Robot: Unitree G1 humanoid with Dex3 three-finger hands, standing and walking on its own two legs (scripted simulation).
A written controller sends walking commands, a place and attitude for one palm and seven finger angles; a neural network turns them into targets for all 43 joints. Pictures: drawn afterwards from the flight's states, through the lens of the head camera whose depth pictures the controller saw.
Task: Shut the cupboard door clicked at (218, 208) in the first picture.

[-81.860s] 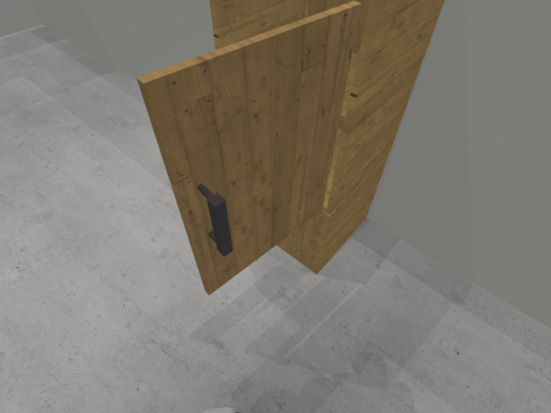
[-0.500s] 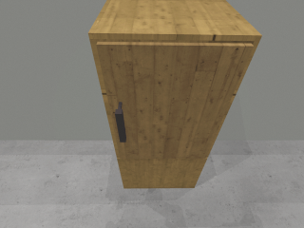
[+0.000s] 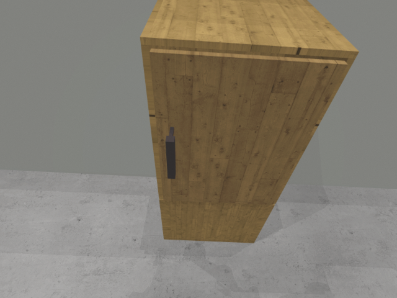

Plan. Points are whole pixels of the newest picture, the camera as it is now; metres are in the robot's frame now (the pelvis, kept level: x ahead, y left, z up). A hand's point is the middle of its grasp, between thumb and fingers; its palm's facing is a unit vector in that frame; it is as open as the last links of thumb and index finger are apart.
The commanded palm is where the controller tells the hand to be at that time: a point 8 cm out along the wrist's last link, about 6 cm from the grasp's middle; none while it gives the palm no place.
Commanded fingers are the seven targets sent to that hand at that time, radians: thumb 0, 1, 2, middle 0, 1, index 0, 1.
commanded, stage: shuffle to correct the standing spot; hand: left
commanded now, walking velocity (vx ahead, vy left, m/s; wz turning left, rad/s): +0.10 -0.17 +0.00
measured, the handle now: (171, 153) +0.51 +0.11 -0.04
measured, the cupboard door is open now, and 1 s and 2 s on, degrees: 0 0 0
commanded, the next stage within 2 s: come to a stop and stand still in 0.56 s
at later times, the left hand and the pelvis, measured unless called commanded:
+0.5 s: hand out of the picture -0.01 +0.11 -0.19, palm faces +0.00 -1.00 -0.09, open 7.4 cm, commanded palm none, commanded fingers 0.00 0.90 0.90 -0.20 -0.30 -0.20 -0.30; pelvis +0.04 -0.04 -0.01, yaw -3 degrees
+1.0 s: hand out of the picture +0.09 +0.08 -0.19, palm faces +0.06 -0.98 -0.18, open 7.3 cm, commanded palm none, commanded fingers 0.00 0.90 0.90 -0.20 -0.30 -0.20 -0.30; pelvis +0.07 -0.09 -0.01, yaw +0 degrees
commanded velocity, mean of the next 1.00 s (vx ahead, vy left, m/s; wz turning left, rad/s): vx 0.02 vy -0.07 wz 0.06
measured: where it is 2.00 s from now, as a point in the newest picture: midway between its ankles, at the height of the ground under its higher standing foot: outside the picture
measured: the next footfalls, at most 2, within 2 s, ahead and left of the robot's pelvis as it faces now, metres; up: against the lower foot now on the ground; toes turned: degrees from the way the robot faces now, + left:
right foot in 0.64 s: +0.11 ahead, -0.19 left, +0.00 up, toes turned -2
left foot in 0.88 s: +0.14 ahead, +0.01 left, +0.00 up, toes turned +5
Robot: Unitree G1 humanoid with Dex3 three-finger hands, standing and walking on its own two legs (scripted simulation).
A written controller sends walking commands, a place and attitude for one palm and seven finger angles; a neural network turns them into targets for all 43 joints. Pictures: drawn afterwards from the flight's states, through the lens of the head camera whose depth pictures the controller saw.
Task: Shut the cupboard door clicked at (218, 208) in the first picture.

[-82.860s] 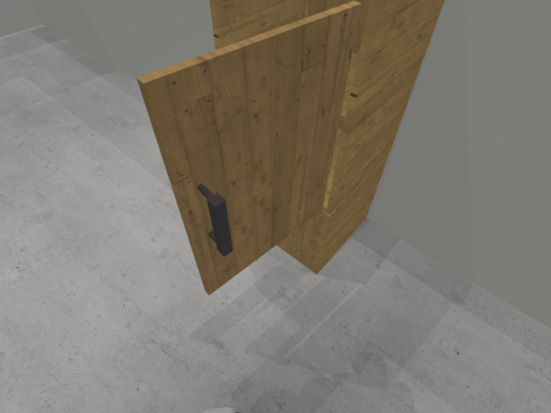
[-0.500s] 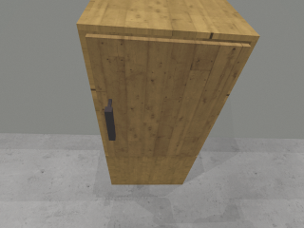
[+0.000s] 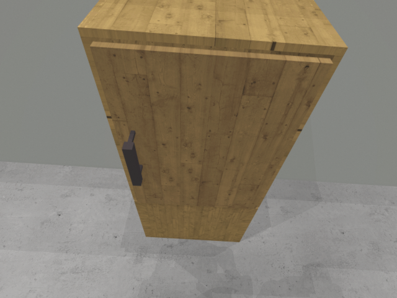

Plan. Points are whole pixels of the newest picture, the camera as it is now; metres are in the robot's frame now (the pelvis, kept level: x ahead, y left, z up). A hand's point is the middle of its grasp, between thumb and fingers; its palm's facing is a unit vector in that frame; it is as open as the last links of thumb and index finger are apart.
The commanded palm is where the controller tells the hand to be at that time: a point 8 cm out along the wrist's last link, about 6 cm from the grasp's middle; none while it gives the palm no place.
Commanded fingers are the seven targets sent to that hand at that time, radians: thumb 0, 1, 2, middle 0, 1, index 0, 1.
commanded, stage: come to a stop and stand still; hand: left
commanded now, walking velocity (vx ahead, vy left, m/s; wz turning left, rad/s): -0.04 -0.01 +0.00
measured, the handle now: (135, 159) +0.43 +0.20 -0.03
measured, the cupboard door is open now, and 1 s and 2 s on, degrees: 0 0 0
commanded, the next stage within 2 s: look again from close up in 0.58 s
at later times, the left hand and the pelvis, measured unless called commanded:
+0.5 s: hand out of the picture -0.02 +0.21 -0.16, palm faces +0.03 -0.97 -0.24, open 7.4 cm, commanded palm none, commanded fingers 0.00 0.90 0.90 -0.20 -0.30 -0.20 -0.30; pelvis -0.04 +0.02 +0.00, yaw +0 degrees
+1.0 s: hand out of the picture -0.04 +0.17 -0.17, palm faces +0.02 -0.99 -0.15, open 7.4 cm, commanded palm none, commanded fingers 0.00 0.90 0.90 -0.20 -0.30 -0.20 -0.30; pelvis -0.02 +0.02 +0.01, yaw +0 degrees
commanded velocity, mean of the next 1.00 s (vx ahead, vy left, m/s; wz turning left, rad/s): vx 0.00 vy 0.00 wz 0.00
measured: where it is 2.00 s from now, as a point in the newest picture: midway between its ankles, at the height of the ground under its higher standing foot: outside the picture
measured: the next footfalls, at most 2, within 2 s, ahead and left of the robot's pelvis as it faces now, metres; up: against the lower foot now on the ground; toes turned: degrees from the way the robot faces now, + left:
none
